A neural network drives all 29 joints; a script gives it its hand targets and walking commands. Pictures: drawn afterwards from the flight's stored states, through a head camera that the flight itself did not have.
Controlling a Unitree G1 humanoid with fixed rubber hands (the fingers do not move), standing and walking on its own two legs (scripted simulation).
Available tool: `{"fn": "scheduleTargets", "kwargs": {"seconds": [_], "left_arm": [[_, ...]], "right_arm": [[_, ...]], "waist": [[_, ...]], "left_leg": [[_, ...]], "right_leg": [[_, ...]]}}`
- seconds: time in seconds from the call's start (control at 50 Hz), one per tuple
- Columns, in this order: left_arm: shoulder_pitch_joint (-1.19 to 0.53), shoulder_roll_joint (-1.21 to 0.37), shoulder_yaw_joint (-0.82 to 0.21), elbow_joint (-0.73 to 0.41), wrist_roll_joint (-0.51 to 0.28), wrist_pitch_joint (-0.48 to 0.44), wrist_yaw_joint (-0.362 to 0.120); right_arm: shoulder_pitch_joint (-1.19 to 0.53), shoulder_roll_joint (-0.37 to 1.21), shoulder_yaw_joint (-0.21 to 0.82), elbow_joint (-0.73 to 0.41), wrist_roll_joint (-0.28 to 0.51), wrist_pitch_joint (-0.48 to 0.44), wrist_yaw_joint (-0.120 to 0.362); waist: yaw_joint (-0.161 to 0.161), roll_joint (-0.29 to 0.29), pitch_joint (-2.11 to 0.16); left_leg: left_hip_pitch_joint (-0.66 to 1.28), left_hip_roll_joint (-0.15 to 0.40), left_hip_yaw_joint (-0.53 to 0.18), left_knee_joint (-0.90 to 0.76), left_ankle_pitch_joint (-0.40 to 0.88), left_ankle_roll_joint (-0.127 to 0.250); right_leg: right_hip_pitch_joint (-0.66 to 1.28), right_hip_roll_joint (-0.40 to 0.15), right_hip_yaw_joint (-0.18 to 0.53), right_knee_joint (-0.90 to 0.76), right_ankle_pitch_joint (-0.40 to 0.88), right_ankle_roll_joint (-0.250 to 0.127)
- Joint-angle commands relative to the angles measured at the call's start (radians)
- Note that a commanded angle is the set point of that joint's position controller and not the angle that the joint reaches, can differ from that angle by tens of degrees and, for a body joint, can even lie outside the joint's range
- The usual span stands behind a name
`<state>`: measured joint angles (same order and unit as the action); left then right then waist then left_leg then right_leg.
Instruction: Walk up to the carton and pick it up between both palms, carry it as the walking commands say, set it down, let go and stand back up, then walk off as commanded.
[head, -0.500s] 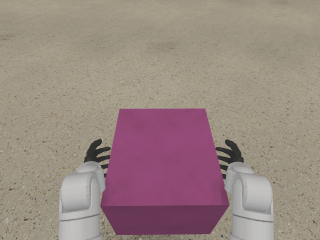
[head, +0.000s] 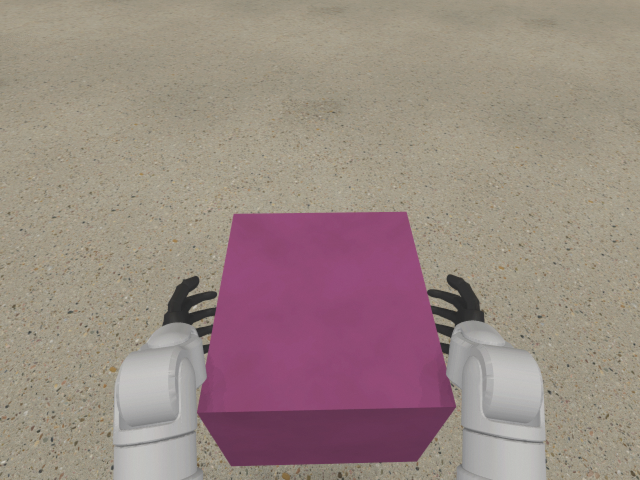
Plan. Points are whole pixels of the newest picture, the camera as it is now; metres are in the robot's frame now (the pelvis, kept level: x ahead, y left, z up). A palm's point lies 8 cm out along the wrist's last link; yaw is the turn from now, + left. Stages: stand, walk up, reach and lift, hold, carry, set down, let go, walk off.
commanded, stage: carry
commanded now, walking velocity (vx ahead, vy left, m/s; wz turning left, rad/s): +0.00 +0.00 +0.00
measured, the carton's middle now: (322, 333) +0.33 +0.00 +0.00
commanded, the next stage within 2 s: none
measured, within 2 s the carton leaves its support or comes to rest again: neither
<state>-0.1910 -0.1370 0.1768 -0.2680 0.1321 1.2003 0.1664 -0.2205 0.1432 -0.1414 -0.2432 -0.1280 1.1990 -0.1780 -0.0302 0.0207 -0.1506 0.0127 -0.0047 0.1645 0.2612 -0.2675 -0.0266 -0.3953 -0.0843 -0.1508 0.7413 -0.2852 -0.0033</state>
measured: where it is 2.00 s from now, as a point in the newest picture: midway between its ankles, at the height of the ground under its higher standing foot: outside the picture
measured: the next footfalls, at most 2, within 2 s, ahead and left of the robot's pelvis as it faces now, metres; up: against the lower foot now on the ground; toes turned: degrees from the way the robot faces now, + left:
right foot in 0.14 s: +0.14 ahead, -0.08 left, -0.01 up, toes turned +9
left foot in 0.28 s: +0.00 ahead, +0.10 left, -0.01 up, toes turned +4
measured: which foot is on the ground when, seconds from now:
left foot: down 0.00-0.16, up 0.18-0.26, down 0.28-1.00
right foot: up 0.00-0.12, down 0.14-1.00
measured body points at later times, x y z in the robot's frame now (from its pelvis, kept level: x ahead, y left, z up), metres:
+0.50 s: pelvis +0.06 +0.03 -0.02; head +0.04 +0.02 +0.43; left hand +0.33 +0.20 +0.05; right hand +0.34 -0.13 +0.06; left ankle -0.04 +0.10 -0.75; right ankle +0.11 -0.07 -0.75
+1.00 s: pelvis +0.05 +0.02 -0.02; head +0.03 +0.01 +0.43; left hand +0.32 +0.20 +0.04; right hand +0.34 -0.13 +0.03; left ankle -0.04 +0.10 -0.75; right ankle +0.11 -0.07 -0.75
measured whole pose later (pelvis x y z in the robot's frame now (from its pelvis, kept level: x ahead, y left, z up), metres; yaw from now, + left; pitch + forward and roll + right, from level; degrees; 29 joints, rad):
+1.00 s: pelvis +0.05 +0.02 -0.02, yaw +1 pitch +3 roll +0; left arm -0.18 -0.14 0.19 -0.08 0.19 1.05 0.10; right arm -0.19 0.14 -0.15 -0.07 -0.21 1.04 -0.10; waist 0.00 0.02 -0.12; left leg -0.16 -0.03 0.08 0.52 -0.40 0.05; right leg -0.39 -0.04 -0.17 0.55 -0.20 -0.05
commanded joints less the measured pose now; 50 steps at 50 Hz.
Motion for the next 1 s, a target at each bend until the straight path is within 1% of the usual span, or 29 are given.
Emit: {"fn": "scheduleTargets", "kwargs": {"seconds": [0.0,0.02,0.04,0.06,0.08,0.1,0.12,0.14,0.16,0.18,0.2,0.22,0.24,0.26,0.28,0.3,0.32,0.34,0.36,0.38,0.4,0.44,0.48,0.54,0.64,0.76,0.86,0.98], "left_arm": [[-0.516,-0.9,-0.682,-0.025,-0.437,-0.003,-0.363],[-0.517,-0.912,-0.687,-0.023,-0.446,-0.005,-0.363],[-0.531,-0.925,-0.701,-0.039,-0.457,-0.009,-0.362],[-0.553,-0.936,-0.718,-0.068,-0.466,-0.014,-0.359],[-0.542,-0.945,-0.725,-0.08,-0.467,-0.018,-0.359],[-0.541,-0.957,-0.734,-0.098,-0.471,-0.022,-0.361],[-0.524,-0.962,-0.742,-0.117,-0.474,-0.025,-0.364],[-0.492,-0.961,-0.738,-0.112,-0.467,-0.025,-0.369],[-0.49,-0.96,-0.753,-0.063,-0.461,-0.026,-0.359],[-0.449,-0.971,-0.756,-0.037,-0.449,-0.027,-0.358],[-0.42,-0.974,-0.746,-0.027,-0.443,-0.026,-0.358],[-0.426,-0.972,-0.739,-0.036,-0.441,-0.027,-0.358],[-0.444,-0.97,-0.733,-0.063,-0.442,-0.031,-0.357],[-0.456,-0.956,-0.725,-0.083,-0.442,-0.033,-0.358],[-0.488,-0.948,-0.73,-0.104,-0.456,-0.03,-0.359],[-0.52,-0.94,-0.737,-0.12,-0.464,-0.029,-0.362],[-0.527,-0.931,-0.744,-0.135,-0.473,-0.03,-0.361],[-0.525,-0.92,-0.743,-0.127,-0.476,-0.028,-0.36],[-0.51,-0.916,-0.741,-0.116,-0.474,-0.024,-0.36],[-0.495,-0.917,-0.737,-0.102,-0.473,-0.021,-0.361],[-0.481,-0.916,-0.733,-0.087,-0.47,-0.019,-0.362],[-0.461,-0.914,-0.72,-0.053,-0.46,-0.016,-0.363],[-0.45,-0.909,-0.704,-0.021,-0.448,-0.017,-0.365],[-0.458,-0.9,-0.682,0.017,-0.432,-0.024,-0.368],[-0.495,-0.901,-0.654,0.047,-0.413,-0.056,-0.373],[-0.511,-0.901,-0.64,0.055,-0.396,-0.099,-0.374],[-0.496,-0.888,-0.625,0.08,-0.369,-0.139,-0.375],[-0.482,-0.865,-0.604,0.128,-0.33,-0.195,-0.38]], "right_arm": [[-0.444,0.943,0.666,-0.01,0.442,-0.005,0.379],[-0.443,0.943,0.664,-0.012,0.441,-0.009,0.381],[-0.456,0.951,0.665,-0.03,0.446,-0.015,0.382],[-0.465,0.966,0.672,-0.055,0.455,-0.021,0.385],[-0.459,0.975,0.677,-0.068,0.456,-0.024,0.385],[-0.453,0.979,0.688,-0.087,0.455,-0.028,0.383],[-0.46,0.972,0.703,-0.11,0.458,-0.03,0.378],[-0.467,0.961,0.712,-0.116,0.458,-0.026,0.374],[-0.408,0.949,0.692,-0.069,0.442,-0.023,0.38],[-0.412,0.951,0.7,-0.083,0.44,-0.026,0.38],[-0.431,0.943,0.715,-0.116,0.445,-0.025,0.38],[-0.434,0.951,0.71,-0.121,0.442,-0.022,0.381],[-0.439,0.959,0.721,-0.128,0.443,-0.02,0.383],[-0.453,0.955,0.733,-0.138,0.445,-0.019,0.383],[-0.442,0.938,0.715,-0.124,0.425,-0.02,0.378],[-0.44,0.933,0.7,-0.108,0.412,-0.025,0.375],[-0.467,0.938,0.72,-0.132,0.428,-0.026,0.375],[-0.469,0.938,0.728,-0.131,0.433,-0.025,0.374],[-0.454,0.939,0.727,-0.124,0.43,-0.024,0.372],[-0.438,0.937,0.721,-0.112,0.424,-0.024,0.372],[-0.424,0.935,0.712,-0.1,0.419,-0.023,0.372],[-0.406,0.929,0.693,-0.071,0.405,-0.023,0.372],[-0.4,0.923,0.683,-0.044,0.396,-0.023,0.374],[-0.41,0.918,0.67,-0.008,0.386,-0.029,0.377],[-0.448,0.923,0.658,0.021,0.376,-0.059,0.378],[-0.463,0.926,0.648,0.033,0.363,-0.102,0.375],[-0.451,0.916,0.631,0.066,0.34,-0.144,0.375],[-0.44,0.897,0.605,0.121,0.304,-0.204,0.377]], "waist": [[-0.013,0.12,-0.144],[-0.01,0.116,-0.152],[0.002,0.141,-0.164],[0.01,0.165,-0.178],[0.023,0.165,-0.198],[0.038,0.135,-0.231],[0.055,0.081,-0.286],[0.068,-0.087,-0.335],[0.027,-0.114,-0.372],[0.019,-0.092,-0.373],[0.022,-0.097,-0.343],[0.024,-0.123,-0.318],[0.021,-0.132,-0.273],[0.028,-0.115,-0.257],[0.029,-0.015,-0.235],[0.032,0.064,-0.217],[0.036,0.032,-0.207],[0.032,-0.003,-0.227],[0.028,-0.016,-0.255],[0.026,-0.005,-0.278],[0.025,0.01,-0.293],[0.024,0.035,-0.293],[0.023,0.037,-0.278],[0.023,0.026,-0.254],[0.025,0.016,-0.235],[0.027,0.003,-0.242],[0.03,-0.006,-0.245],[0.033,-0.012,-0.226]], "left_leg": [[0.528,0.264,-0.172,0.261,1.553,0.052],[0.414,0.255,-0.141,0.249,1.384,0.063],[0.266,0.227,-0.09,0.238,1.262,0.063],[0.149,0.202,-0.051,0.259,1.224,0.053],[0.075,0.184,-0.027,0.318,1.182,0.043],[-0.01,0.166,-0.009,0.418,1.087,0.029],[-0.145,0.134,-0.014,0.544,0.831,0.008],[-0.358,0.044,-0.042,0.765,0.086,-0.003],[-0.421,0.015,-0.166,0.78,-0.254,-0.008],[-0.401,0.063,-0.224,0.657,-0.316,0.023],[-0.362,0.079,-0.203,0.48,-0.401,0.041],[-0.309,0.055,-0.16,0.329,-0.394,0.051],[-0.246,0.033,-0.114,0.194,-0.211,0.054],[-0.173,0.044,-0.122,0.129,-0.082,0.059],[-0.179,0.111,-0.223,0.072,-0.059,0.076],[-0.218,0.176,-0.287,0.062,-0.008,0.102],[-0.221,0.179,-0.248,0.088,0.095,0.098],[-0.193,0.165,-0.211,0.124,0.202,0.078],[-0.161,0.158,-0.193,0.153,0.289,0.065],[-0.136,0.154,-0.186,0.18,0.38,0.057],[-0.115,0.155,-0.182,0.201,0.467,0.052],[-0.096,0.165,-0.183,0.226,0.615,0.043],[-0.099,0.168,-0.186,0.239,0.672,0.042],[-0.123,0.164,-0.189,0.242,0.666,0.041],[-0.151,0.153,-0.194,0.234,0.597,0.044],[-0.158,0.137,-0.196,0.221,0.473,0.056],[-0.165,0.127,-0.196,0.208,0.368,0.061],[-0.186,0.121,-0.201,0.178,0.243,0.062]], "right_leg": [[-0.516,0.105,-0.084,0.051,-0.22,-0.002],[-0.425,0.096,-0.066,-0.024,-0.138,-0.014],[-0.275,0.107,-0.066,-0.092,-0.043,-0.024],[-0.126,0.131,-0.079,-0.144,0.059,-0.035],[-0.002,0.138,-0.092,-0.228,0.194,-0.045],[0.148,0.123,-0.087,-0.331,0.36,-0.059],[0.34,0.055,-0.009,-0.372,0.58,-0.102],[0.522,-0.144,0.249,-0.322,1.145,-0.194],[0.524,-0.275,0.353,-0.258,1.302,-0.298],[0.469,-0.288,0.327,-0.272,1.127,-0.294],[0.393,-0.26,0.28,-0.295,0.831,-0.257],[0.317,-0.233,0.26,-0.34,0.492,-0.214],[0.215,-0.196,0.228,-0.364,0.262,-0.165],[0.127,-0.156,0.191,-0.372,0.096,-0.121],[0.082,-0.102,0.132,-0.325,0.006,-0.078],[0.12,-0.066,0.106,-0.276,0.132,-0.05],[0.159,-0.066,0.108,-0.28,0.24,-0.05],[0.188,-0.072,0.106,-0.273,0.327,-0.055],[0.203,-0.076,0.104,-0.256,0.4,-0.062],[0.209,-0.078,0.102,-0.234,0.465,-0.067],[0.205,-0.077,0.098,-0.213,0.506,-0.07],[0.184,-0.066,0.085,-0.179,0.512,-0.068],[0.166,-0.058,0.079,-0.158,0.49,-0.068],[0.161,-0.057,0.085,-0.141,0.485,-0.073],[0.172,-0.06,0.096,-0.139,0.485,-0.079],[0.194,-0.065,0.107,-0.164,0.482,-0.084],[0.211,-0.073,0.117,-0.191,0.484,-0.088],[0.223,-0.078,0.129,-0.234,0.421,-0.085]]}}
